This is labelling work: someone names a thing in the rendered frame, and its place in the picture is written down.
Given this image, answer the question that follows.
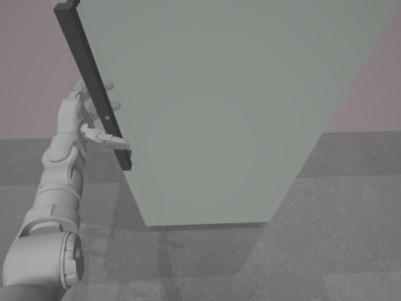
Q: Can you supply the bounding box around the left robot hand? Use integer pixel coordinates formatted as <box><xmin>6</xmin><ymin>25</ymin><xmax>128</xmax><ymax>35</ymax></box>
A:
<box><xmin>57</xmin><ymin>79</ymin><xmax>130</xmax><ymax>151</ymax></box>

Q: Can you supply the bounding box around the left robot upper arm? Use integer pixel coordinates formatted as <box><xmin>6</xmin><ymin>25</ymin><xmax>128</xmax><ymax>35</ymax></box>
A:
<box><xmin>0</xmin><ymin>231</ymin><xmax>85</xmax><ymax>301</ymax></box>

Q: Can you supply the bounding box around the handle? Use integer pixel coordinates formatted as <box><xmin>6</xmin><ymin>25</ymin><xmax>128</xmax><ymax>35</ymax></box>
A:
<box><xmin>53</xmin><ymin>0</ymin><xmax>132</xmax><ymax>171</ymax></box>

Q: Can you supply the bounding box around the fridge door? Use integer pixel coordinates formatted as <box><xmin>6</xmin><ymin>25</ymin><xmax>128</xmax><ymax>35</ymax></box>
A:
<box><xmin>49</xmin><ymin>0</ymin><xmax>401</xmax><ymax>226</ymax></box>

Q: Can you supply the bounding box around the left robot forearm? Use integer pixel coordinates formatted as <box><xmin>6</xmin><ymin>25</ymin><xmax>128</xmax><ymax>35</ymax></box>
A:
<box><xmin>3</xmin><ymin>133</ymin><xmax>86</xmax><ymax>287</ymax></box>

